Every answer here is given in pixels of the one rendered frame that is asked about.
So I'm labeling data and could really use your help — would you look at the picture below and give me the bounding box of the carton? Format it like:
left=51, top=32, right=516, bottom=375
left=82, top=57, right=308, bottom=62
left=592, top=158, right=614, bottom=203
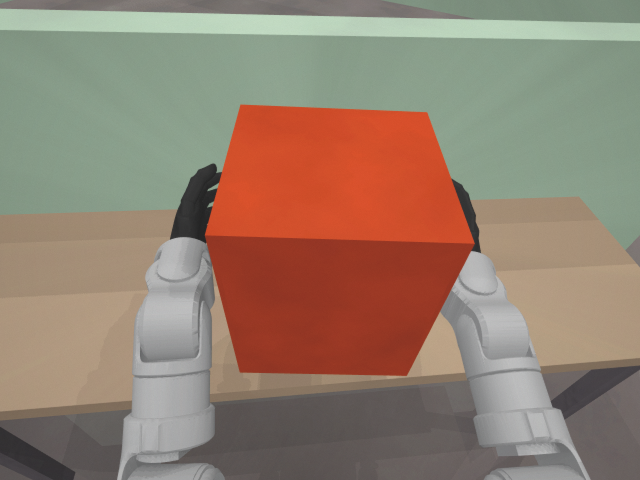
left=205, top=105, right=475, bottom=376

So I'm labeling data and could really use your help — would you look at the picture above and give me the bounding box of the right robot forearm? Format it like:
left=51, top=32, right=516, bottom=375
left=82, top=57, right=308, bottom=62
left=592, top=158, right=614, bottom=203
left=440, top=251, right=591, bottom=480

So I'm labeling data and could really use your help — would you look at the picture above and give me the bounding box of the robot right hand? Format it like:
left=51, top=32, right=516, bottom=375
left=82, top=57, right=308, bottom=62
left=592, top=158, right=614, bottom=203
left=451, top=178, right=481, bottom=253

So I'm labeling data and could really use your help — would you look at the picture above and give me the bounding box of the robot left hand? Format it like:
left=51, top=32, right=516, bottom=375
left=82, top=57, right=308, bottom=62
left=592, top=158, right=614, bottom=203
left=170, top=163, right=222, bottom=243

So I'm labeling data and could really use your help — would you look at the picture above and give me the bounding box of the table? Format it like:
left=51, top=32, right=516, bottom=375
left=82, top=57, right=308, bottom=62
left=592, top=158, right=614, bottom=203
left=0, top=197, right=640, bottom=480

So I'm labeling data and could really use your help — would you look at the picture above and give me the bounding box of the left robot forearm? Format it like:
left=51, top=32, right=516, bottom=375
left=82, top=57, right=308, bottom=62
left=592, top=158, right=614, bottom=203
left=117, top=237, right=215, bottom=480

